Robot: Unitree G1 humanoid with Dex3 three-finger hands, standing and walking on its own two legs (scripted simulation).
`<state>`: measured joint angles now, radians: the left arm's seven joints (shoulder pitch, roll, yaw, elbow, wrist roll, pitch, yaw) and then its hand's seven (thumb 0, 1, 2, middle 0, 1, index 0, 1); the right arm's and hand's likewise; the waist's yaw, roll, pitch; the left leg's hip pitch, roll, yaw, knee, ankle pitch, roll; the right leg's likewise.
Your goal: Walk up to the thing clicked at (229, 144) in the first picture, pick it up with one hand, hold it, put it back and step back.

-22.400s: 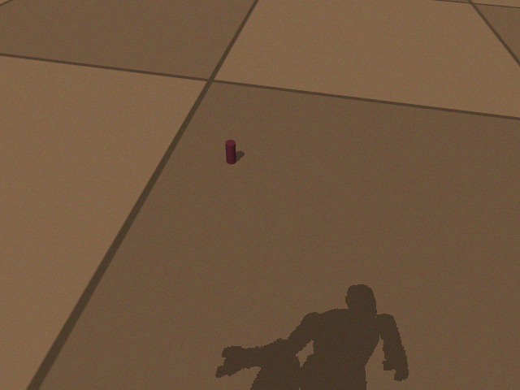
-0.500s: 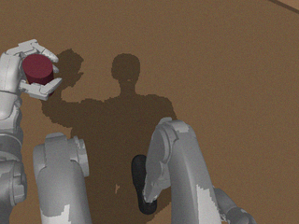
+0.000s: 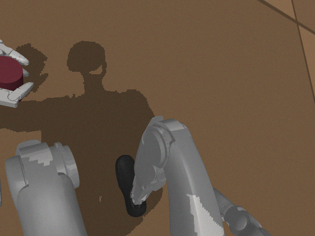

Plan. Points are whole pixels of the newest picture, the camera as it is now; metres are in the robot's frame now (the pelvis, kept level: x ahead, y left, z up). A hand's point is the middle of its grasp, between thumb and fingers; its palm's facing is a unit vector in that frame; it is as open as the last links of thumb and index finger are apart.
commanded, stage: lower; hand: left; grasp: from the side
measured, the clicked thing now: (7, 83) +0.46 +0.21 -0.18
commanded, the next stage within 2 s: loosen in 0.48 s
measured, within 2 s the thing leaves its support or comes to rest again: rests again in 0.84 s
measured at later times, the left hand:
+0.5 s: hand (14, 84) +0.46 +0.20 -0.19, palm faces -0.08 -1.00 +0.00, open 7.6 cm
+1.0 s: hand (12, 80) +0.47 +0.20 -0.18, palm faces -0.08 -1.00 +0.00, open 10.1 cm
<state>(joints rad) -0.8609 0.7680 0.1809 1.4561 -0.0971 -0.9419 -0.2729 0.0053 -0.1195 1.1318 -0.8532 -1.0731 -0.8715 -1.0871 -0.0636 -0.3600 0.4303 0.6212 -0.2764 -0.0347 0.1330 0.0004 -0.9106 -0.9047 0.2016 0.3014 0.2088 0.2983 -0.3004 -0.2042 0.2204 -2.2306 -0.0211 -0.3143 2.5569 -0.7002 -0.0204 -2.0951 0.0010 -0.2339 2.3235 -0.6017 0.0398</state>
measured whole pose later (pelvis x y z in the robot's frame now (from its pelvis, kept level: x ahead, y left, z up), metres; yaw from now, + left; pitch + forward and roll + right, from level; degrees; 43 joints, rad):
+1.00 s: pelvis -0.01 +0.01 +0.01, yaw -3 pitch +16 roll -22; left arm -0.88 0.91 0.18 1.59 -0.06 -1.08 -0.18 -0.01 -0.17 0.57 -0.77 -0.70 -0.78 -0.70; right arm -0.17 -0.36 0.57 0.58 -0.37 -0.02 0.12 0.00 -0.91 -0.90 0.20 0.30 0.21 0.30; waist -0.34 -0.27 0.29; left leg -2.20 -0.03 -0.40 2.57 -0.71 -0.01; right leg -2.02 0.03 -0.30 2.26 -0.58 0.07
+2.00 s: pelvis +0.00 +0.01 +0.03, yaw +2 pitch +28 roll -13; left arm -0.72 0.84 0.41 1.07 0.17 -0.40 -0.14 -0.02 -0.46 0.14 -0.12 -0.09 -0.12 -0.10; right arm 0.11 -0.28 0.21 0.56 -0.10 0.19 0.08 0.00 -0.92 -0.91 0.20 0.30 0.21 0.30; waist -0.20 -0.06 0.01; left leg -2.24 0.01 -0.17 2.41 -0.68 0.04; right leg -2.14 0.00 -0.13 2.23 -0.60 0.03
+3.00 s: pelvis +0.10 +0.01 +0.39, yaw +12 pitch +13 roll -3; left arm 0.38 0.24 -0.01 0.09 -0.02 0.24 0.17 -0.01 -0.39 0.14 -0.08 -0.08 -0.08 -0.09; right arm 0.28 -0.20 0.03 0.47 0.05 -0.02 -0.16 0.01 -0.90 -0.90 0.20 0.30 0.21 0.30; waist -0.05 0.04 -0.16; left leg -0.78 0.03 -0.03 1.07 -0.52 0.00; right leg -0.75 -0.01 -0.05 1.00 -0.47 0.02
